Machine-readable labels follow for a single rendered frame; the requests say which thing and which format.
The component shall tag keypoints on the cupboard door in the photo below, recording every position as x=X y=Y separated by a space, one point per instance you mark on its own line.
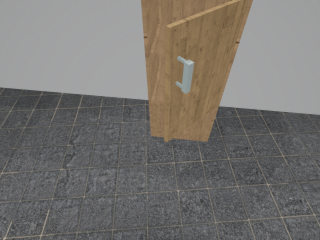
x=208 y=39

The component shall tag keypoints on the handle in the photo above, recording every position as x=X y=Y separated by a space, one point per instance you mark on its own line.
x=187 y=75

